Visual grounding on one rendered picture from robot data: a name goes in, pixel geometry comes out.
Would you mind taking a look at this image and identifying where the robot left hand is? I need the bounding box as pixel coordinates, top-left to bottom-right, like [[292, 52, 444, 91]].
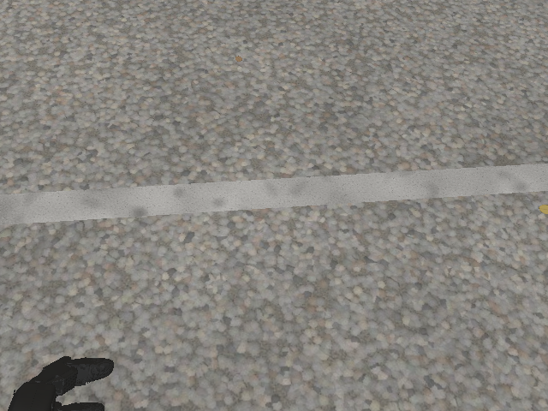
[[8, 356, 114, 411]]

